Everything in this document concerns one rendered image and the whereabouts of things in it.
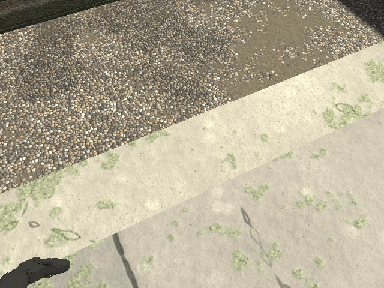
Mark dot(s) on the left robot hand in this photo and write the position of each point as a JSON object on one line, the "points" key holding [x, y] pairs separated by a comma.
{"points": [[33, 270]]}

